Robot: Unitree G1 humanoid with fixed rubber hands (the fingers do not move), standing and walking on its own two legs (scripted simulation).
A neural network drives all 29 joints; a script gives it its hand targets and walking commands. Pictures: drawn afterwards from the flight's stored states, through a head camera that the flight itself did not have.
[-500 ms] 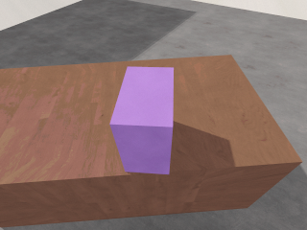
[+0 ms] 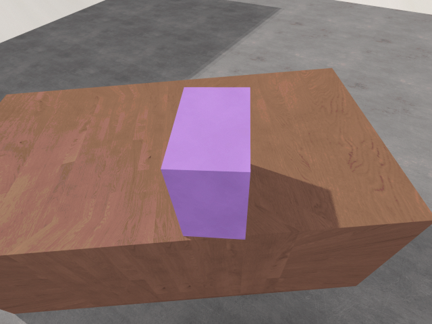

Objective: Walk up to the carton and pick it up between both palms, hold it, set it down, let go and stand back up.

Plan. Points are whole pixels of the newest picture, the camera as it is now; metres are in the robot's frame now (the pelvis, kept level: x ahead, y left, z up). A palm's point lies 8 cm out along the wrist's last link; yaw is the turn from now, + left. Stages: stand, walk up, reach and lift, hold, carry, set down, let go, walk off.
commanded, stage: walk up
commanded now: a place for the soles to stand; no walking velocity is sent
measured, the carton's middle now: (215, 164) +0.49 +0.03 -0.04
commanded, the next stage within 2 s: none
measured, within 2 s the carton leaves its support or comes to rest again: neither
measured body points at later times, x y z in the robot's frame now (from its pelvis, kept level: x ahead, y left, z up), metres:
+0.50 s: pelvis +0.00 +0.10 -0.01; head +0.01 +0.09 +0.44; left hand +0.06 +0.34 -0.15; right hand +0.02 -0.16 -0.15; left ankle +0.03 +0.22 -0.74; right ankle -0.01 -0.02 -0.74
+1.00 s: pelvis +0.01 +0.11 +0.00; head +0.02 +0.11 +0.45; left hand +0.06 +0.35 -0.15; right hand -0.03 -0.14 -0.15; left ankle +0.03 +0.22 -0.74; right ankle -0.01 -0.02 -0.74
